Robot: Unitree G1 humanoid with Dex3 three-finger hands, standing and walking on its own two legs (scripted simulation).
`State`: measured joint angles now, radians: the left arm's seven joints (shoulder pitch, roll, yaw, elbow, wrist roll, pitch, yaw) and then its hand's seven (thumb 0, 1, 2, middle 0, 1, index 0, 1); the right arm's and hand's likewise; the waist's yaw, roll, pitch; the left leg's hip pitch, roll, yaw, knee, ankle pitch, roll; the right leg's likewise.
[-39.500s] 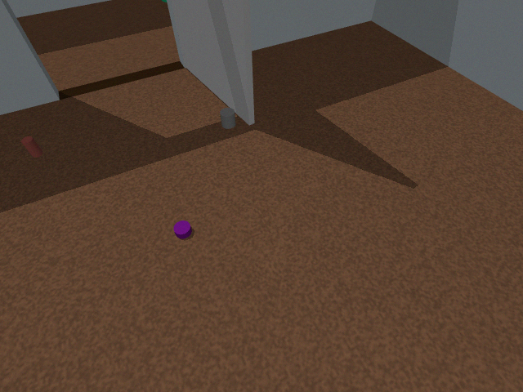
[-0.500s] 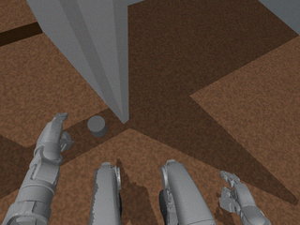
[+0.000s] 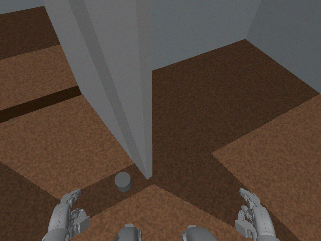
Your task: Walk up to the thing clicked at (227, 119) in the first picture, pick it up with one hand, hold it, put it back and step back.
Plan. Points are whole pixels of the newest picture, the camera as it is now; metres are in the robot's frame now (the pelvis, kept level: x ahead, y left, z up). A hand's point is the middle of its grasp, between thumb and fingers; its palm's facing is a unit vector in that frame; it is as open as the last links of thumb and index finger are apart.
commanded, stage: home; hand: left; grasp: from above
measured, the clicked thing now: (123, 181) +0.49 +0.16 -0.65
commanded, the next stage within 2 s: none
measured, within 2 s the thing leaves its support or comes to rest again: neither
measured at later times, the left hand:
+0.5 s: hand (81, 235) +0.17 +0.18 -0.03, palm faces +0.07 -0.98 -0.20, open 7.4 cm
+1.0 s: hand (83, 234) +0.17 +0.18 -0.03, palm faces +0.06 -0.98 -0.20, open 7.4 cm
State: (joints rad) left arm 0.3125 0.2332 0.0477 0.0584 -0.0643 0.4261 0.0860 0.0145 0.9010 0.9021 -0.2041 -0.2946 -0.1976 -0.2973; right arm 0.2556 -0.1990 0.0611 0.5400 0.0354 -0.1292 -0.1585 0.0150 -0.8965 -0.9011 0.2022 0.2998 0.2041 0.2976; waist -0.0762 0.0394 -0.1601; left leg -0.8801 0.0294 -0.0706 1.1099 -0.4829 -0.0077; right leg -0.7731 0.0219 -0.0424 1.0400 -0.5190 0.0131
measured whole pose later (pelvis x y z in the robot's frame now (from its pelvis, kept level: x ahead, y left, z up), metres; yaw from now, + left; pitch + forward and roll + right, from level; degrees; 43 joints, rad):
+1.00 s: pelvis +0.01 -0.01 +0.02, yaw +1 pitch +10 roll -3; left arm 0.50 0.22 0.03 -0.12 -0.06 0.45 0.03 0.01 0.90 0.90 -0.20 -0.30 -0.20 -0.30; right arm 0.29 -0.22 0.03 0.53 0.01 -0.21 -0.18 0.02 -0.90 -0.90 0.20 0.30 0.20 0.30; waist -0.05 0.05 -0.15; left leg -0.72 0.02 -0.07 1.02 -0.47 -0.01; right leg -0.62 0.01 -0.04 0.96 -0.51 0.01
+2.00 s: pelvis +0.02 +0.00 +0.02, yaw +1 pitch +10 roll -3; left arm 0.51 0.23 0.03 -0.14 -0.06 0.46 0.02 0.01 0.90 0.90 -0.20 -0.30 -0.20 -0.30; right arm 0.29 -0.22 0.03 0.51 0.01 -0.20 -0.17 0.02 -0.90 -0.90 0.20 0.30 0.20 0.30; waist -0.04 0.04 -0.16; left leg -0.72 0.02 -0.06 1.02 -0.49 -0.01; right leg -0.62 0.01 -0.04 0.96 -0.52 0.01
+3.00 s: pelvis +0.01 +0.00 +0.08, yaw +2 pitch -4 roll +0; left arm 0.19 0.28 0.04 1.10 0.03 0.01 0.03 0.01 0.90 0.90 -0.20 -0.30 -0.20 -0.30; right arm 0.15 -0.27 -0.04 1.09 -0.02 0.01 -0.02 0.01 -0.90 -0.90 0.20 0.30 0.20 0.30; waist 0.02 0.01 0.07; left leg -0.15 -0.02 -0.04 0.43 -0.20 0.01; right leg -0.07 -0.04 -0.02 0.40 -0.26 0.03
